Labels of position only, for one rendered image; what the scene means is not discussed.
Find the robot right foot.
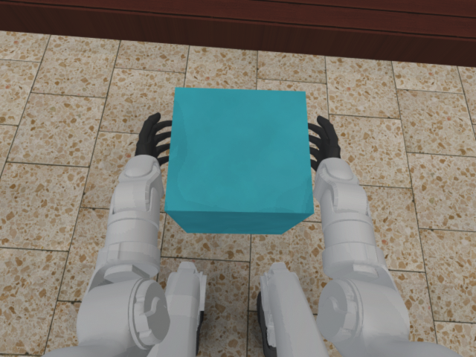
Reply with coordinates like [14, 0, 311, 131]
[257, 291, 277, 357]

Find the left robot hand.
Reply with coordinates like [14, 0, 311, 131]
[135, 112, 172, 166]

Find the carton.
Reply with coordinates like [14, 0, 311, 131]
[164, 87, 314, 234]

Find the robot left thigh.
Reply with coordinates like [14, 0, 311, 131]
[147, 268, 207, 357]

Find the right robot hand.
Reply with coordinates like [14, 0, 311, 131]
[308, 115, 341, 172]

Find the robot right forearm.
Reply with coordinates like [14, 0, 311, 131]
[313, 158, 410, 332]

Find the robot left upper arm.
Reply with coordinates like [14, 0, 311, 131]
[41, 277, 170, 357]

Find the robot left forearm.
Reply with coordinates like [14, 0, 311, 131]
[77, 155, 164, 341]

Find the robot right upper arm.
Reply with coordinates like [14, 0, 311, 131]
[316, 277, 463, 357]

